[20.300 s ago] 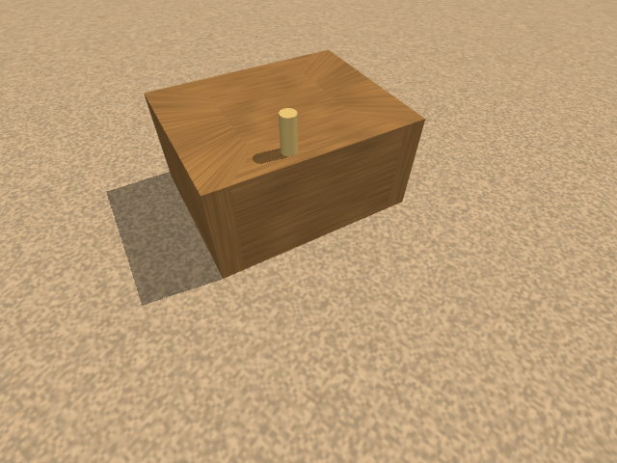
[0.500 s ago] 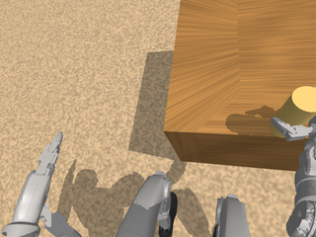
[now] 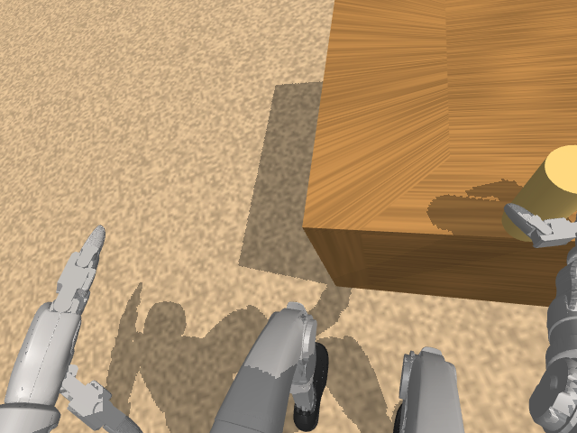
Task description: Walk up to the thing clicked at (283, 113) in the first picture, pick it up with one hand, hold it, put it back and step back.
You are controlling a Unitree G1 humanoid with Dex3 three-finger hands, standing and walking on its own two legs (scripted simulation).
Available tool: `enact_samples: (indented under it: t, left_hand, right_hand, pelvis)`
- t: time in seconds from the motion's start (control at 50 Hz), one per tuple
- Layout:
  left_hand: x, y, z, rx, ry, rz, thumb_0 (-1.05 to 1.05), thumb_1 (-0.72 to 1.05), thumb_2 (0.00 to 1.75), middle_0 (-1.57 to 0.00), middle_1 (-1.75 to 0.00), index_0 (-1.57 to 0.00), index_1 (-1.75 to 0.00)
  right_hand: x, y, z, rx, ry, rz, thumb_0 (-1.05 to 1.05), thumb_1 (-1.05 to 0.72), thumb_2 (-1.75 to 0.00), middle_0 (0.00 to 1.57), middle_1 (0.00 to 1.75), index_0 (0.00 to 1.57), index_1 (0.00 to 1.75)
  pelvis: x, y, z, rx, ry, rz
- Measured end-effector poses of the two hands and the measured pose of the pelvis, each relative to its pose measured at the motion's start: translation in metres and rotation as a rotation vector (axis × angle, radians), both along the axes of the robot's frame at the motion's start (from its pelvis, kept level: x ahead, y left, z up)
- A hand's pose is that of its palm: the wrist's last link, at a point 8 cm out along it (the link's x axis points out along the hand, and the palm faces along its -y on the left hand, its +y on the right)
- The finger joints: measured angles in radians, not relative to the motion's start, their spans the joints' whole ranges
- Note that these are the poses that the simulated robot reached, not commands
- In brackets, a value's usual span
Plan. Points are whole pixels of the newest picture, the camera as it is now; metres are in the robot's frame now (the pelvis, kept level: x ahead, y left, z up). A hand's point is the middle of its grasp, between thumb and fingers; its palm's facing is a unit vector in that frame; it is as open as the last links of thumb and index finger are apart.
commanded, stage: loosen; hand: right
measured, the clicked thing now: (547, 199) +0.47 -0.21 -0.04
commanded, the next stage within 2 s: open in 0.04 s
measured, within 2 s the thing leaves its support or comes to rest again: neither
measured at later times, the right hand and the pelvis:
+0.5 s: hand (555, 195) +0.47 -0.22 -0.05, palm faces +0.22 +0.98 +0.01, open 12.0 cm; pelvis +0.00 +0.00 +0.00, yaw +0 degrees
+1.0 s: hand out of the picture +0.48 -0.26 +0.04, palm faces +0.26 +0.97 -0.01, open 16.5 cm; pelvis +0.01 +0.00 +0.03, yaw +0 degrees
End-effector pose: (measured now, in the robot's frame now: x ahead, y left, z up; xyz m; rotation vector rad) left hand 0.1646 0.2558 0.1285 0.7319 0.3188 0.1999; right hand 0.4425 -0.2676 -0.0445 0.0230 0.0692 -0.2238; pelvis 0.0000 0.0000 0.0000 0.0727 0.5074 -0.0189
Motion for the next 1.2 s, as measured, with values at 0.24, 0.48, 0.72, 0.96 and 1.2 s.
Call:
enact_samples:
  t: [0.24, 0.48, 0.72, 0.96, 1.2]
  left_hand:
    - [-0.005, 0.000, 0.000, 0.000, -0.010, -0.004, -0.01, -0.51, 0.03, -0.07, -0.06, -0.08, -0.05]
    - [-0.005, -0.002, 0.000, 0.001, -0.007, -0.004, -0.01, -0.53, 0.05, -0.08, -0.06, -0.07, -0.06]
    - [-0.006, -0.004, 0.000, -0.003, -0.011, -0.004, -0.01, -0.53, 0.05, -0.08, -0.06, -0.08, -0.06]
    - [-0.008, -0.003, -0.002, -0.108, 0.041, 0.063, -0.01, -0.53, 0.05, -0.08, -0.06, -0.07, -0.06]
    - [0.006, -0.002, 0.004, -0.243, 0.113, 0.108, -0.02, -0.55, 0.06, -0.08, -0.06, -0.07, -0.06]
  right_hand:
    - [-0.001, -0.003, 0.000, 0.000, 0.001, -0.001, -0.01, 0.40, -0.71, 0.92, 0.95, 0.96, 0.95]
    - [-0.001, -0.002, -0.001, 0.002, 0.005, 0.003, 0.00, 0.37, -0.43, 0.74, 0.61, 0.76, 0.61]
    - [0.000, -0.001, 0.000, -0.003, 0.002, 0.009, 0.00, 0.30, -0.34, 0.46, 0.40, 0.47, 0.40]
    - [0.001, -0.030, 0.067, -0.033, -0.043, -0.029, -0.01, 0.39, -0.13, 0.16, 0.14, 0.16, 0.13]
    - [0.011, -0.054, 0.121, -0.120, 0.198, -0.045, -0.01, 0.45, -0.08, 0.07, 0.06, 0.08, 0.06]
  pelvis:
    - [-0.004, 0.000, -0.003, -0.001, -0.002, -0.001]
    - [-0.004, -0.001, -0.003, -0.001, -0.003, -0.002]
    - [-0.005, -0.001, -0.004, 0.000, -0.006, -0.002]
    - [0.006, -0.003, 0.027, 0.001, -0.039, -0.004]
    - [0.020, -0.005, 0.075, -0.016, -0.105, -0.001]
